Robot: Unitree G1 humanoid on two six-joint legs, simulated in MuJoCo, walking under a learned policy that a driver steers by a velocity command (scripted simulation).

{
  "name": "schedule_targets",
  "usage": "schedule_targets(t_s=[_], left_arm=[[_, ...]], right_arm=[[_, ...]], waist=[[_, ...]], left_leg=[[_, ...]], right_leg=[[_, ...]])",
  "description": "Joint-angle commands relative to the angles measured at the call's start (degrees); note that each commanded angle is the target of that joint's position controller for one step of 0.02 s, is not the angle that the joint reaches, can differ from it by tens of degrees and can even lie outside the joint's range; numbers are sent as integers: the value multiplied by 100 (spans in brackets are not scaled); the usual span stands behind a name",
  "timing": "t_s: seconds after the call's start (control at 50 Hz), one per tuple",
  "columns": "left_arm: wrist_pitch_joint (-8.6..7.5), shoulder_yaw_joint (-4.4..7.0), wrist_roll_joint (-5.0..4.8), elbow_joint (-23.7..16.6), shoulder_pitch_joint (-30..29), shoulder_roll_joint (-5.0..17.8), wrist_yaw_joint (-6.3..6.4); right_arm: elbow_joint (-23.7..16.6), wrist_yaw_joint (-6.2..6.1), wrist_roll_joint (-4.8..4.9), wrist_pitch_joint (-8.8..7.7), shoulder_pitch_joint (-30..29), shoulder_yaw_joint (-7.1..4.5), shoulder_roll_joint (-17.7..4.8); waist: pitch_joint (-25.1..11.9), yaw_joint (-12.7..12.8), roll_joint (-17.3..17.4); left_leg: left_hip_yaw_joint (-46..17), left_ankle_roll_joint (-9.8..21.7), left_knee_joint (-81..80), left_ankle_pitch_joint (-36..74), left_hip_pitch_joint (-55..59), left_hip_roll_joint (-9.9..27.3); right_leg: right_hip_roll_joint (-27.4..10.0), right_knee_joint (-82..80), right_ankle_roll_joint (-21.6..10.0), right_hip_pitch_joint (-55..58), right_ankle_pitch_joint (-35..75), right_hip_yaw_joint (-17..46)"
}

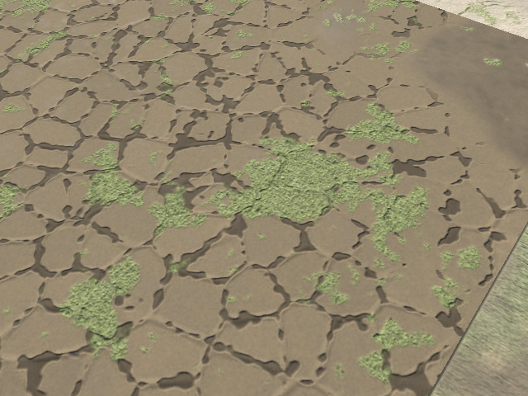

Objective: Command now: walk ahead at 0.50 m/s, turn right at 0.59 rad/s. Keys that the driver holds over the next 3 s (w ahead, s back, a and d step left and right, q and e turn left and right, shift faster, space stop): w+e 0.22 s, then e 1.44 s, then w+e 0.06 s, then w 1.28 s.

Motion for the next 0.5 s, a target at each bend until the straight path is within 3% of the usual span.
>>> schedule_targets(t_s=[0.02,0.06,0.12,0.2,0.26,0.28,0.3,0.32,0.34,0.36,0.38,0.4,0.42,0.46,0.5], left_arm=[[-151,261,-47,-465,-114,980,125],[-133,287,-74,-400,59,1030,200],[-104,311,-84,-308,262,1059,239],[-61,322,-131,-134,538,1007,249],[63,342,-97,-150,432,1008,314],[111,319,-94,-217,312,938,325],[124,244,-72,-350,191,737,319],[118,126,59,-527,393,416,332],[99,58,-90,-553,1525,284,299],[152,189,-165,-356,1390,948,318],[230,269,-147,-471,657,1210,332],[314,293,-101,-524,324,1220,360],[386,308,-66,-613,209,1146,373],[504,235,-118,-665,322,776,365],[519,175,-91,-802,142,606,367]], right_arm=[[-359,-24,-109,60,7,-125,-440],[-510,-21,-121,64,-450,-73,-320],[-693,35,-58,28,-991,-11,-212],[-897,94,10,-40,-1275,-61,-408],[-873,102,-42,-121,-988,-164,-621],[-770,77,-87,-157,-572,-226,-696],[-713,54,-189,-197,-19,-290,-875],[-682,13,-280,-170,749,-372,-1270],[-551,58,-215,-34,927,-398,-1374],[-715,57,-82,57,715,-280,-828],[-818,11,-63,135,424,-177,-482],[-833,-10,-95,204,120,-115,-368],[-797,-28,-114,244,-59,-106,-353],[-700,-52,-179,244,-214,-154,-491],[-618,-90,-157,237,-227,-222,-667]], waist=[[-552,-217,-250],[-384,-83,-311],[-231,129,-538],[-165,220,-658],[-233,44,-897],[-473,-170,-939],[-1048,-441,-826],[-2007,-557,145],[-2843,-72,1977],[-2444,-209,1071],[-1671,-367,614],[-1217,-282,261],[-909,-143,318],[-656,25,608],[-708,-2,635]], left_leg=[[-135,-203,-799,679,-513,80],[-119,-323,-1744,1430,-521,-67],[-41,-323,-2900,2337,-90,-340],[-225,-201,-3473,2334,113,-432],[-162,-9,-3729,1641,476,-557],[-5,113,-3983,1809,1061,-634],[-220,360,-3920,2509,2184,-223],[-1309,800,-3410,4122,4005,1002],[-3600,1816,-3734,4084,5427,2234],[-3416,1636,-3932,3082,4961,2056],[-2375,1380,-4021,2977,4189,1756],[-1677,1272,-4131,3237,3391,1453],[-1288,1236,-4251,3272,2756,1272],[-602,1238,-4655,3260,1924,995],[-335,1399,-4803,3716,2026,1134]], right_leg=[[-1433,-1316,-1104,669,1483,1656],[-1246,-1329,-974,580,1317,1417],[-1054,-1299,-721,354,759,1275],[-1254,-914,-602,737,455,1732],[-1272,-177,-414,1157,1337,2065],[-1038,339,-249,1191,1926,2011],[-674,1301,0,878,1969,1810],[-152,3060,337,-273,13,1325],[336,4653,626,-1888,-3228,1034],[-180,5251,744,-2292,-2782,1200],[-345,5280,820,-2466,-2367,897],[-540,5094,889,-2304,-2085,711],[-714,4842,898,-2116,-1895,642],[-808,4344,893,-1559,-1665,375],[-865,3833,920,-1613,-1385,279]])
Next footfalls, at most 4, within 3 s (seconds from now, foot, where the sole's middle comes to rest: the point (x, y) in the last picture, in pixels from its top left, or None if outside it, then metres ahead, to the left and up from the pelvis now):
0.30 left None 0.38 0.13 -0.78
0.78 right None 0.34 -0.14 -0.78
1.20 left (273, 389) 0.46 0.05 -0.78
1.62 right None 0.24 -0.11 -0.78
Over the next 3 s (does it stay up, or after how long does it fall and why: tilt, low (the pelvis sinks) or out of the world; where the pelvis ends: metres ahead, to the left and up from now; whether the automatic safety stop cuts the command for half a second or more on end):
stays up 0.55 -0.54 0.00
